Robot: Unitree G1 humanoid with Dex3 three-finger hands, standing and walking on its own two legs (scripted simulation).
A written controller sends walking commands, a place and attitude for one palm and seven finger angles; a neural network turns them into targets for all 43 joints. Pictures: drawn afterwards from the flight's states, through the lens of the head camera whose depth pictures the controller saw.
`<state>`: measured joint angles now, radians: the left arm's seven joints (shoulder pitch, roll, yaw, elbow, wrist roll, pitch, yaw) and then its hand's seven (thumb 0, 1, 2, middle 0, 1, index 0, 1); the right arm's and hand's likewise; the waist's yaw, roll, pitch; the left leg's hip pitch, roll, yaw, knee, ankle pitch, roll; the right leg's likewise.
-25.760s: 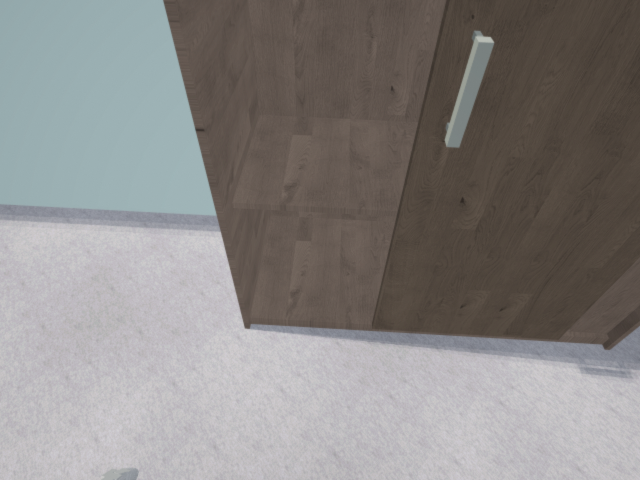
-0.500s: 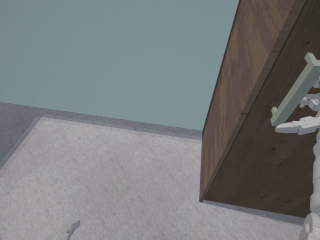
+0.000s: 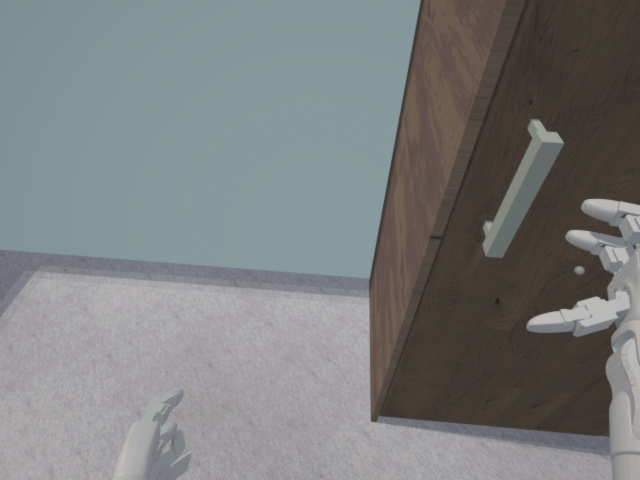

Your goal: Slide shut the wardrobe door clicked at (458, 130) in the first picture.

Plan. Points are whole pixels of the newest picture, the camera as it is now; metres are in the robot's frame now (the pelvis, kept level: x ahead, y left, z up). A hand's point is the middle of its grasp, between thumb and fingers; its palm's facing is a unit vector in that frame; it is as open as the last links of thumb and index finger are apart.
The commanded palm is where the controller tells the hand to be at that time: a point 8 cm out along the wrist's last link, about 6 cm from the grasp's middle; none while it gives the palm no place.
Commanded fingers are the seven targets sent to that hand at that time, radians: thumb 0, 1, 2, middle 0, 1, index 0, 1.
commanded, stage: slip the hand off the handle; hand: right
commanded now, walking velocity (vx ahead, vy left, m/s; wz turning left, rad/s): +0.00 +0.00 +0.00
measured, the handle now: (512, 192) +0.44 -0.23 +0.17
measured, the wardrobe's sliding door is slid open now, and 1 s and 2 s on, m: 0.00 0.00 0.00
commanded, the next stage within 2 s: draw the hand back to the body in 0.20 s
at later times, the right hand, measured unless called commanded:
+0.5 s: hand (584, 300) +0.27 -0.25 +0.17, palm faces +0.11 +0.99 -0.04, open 14.7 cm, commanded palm +0.22 -0.30 +0.17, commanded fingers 0.00 0.55 -0.20 0.25 1.15 0.25 1.15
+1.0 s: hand (623, 342) +0.22 -0.27 +0.16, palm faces +0.44 +0.87 -0.25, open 13.8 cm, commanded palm +0.17 -0.30 +0.17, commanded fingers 0.00 0.01 -0.46 0.23 0.83 0.23 0.83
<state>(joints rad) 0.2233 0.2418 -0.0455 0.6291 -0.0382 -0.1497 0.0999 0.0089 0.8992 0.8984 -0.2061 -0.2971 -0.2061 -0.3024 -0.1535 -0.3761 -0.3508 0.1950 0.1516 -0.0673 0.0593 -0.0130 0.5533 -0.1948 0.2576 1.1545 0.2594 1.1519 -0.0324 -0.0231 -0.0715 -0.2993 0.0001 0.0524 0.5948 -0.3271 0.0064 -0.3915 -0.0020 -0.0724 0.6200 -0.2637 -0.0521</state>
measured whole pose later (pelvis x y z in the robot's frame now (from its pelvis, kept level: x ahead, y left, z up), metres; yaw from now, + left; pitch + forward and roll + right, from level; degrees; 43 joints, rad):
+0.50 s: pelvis -0.01 +0.02 +0.01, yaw -2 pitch -3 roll +1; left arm 0.21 0.24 -0.11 0.67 -0.07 -0.18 0.16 0.01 0.90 0.90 -0.21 -0.30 -0.21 -0.30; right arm -0.08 -0.43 -0.37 0.12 0.34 0.15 0.33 -0.01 0.55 -0.19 0.25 1.15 0.26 1.15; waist -0.05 -0.04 -0.04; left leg -0.17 -0.01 0.09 0.52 -0.30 0.03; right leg -0.27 -0.01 -0.03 0.55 -0.22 -0.03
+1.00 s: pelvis -0.01 +0.02 +0.01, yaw -1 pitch -3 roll +1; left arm 0.18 0.25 -0.06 0.65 -0.02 -0.23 0.10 0.01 0.90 0.90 -0.21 -0.30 -0.21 -0.30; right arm 0.18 -0.37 -0.36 -0.15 0.17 -0.02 -0.01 -0.01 0.33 -0.30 0.24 1.02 0.25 1.02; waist -0.06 -0.05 0.00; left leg -0.16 -0.02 0.08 0.48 -0.27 0.03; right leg -0.26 -0.01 -0.04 0.52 -0.21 -0.03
